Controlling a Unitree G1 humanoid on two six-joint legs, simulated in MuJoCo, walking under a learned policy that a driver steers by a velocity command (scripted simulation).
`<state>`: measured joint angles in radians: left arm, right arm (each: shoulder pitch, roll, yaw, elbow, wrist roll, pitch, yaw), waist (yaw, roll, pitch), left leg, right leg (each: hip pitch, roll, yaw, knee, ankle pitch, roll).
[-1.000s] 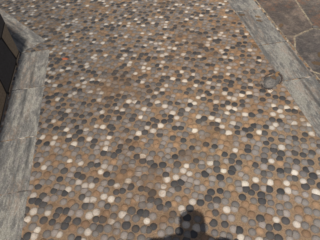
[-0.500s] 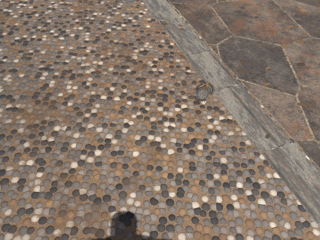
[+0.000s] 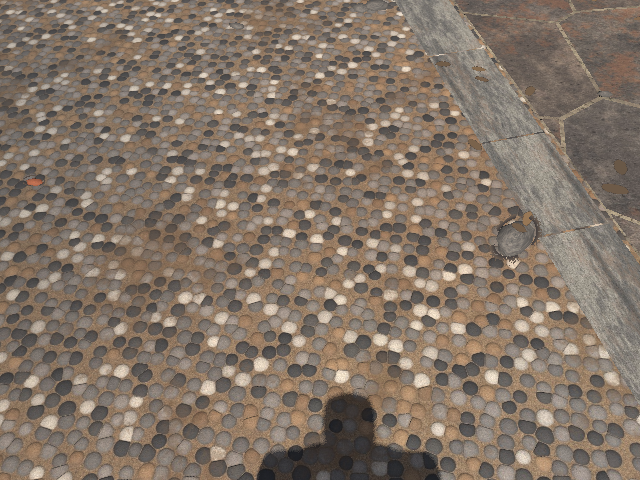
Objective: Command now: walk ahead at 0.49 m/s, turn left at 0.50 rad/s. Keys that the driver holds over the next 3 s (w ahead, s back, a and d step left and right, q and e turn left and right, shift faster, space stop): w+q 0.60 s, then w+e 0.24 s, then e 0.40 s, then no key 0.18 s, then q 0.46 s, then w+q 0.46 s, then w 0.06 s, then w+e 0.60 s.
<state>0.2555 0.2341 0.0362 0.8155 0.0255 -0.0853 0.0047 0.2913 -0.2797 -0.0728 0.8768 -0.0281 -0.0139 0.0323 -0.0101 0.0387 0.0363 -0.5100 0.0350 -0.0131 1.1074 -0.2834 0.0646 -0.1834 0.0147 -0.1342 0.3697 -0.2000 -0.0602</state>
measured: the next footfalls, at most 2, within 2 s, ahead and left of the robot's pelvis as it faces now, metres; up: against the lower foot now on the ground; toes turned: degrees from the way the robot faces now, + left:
left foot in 0.32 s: +0.31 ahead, +0.13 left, +0.00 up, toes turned +16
right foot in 0.86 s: +0.67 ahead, +0.10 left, +0.00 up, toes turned +19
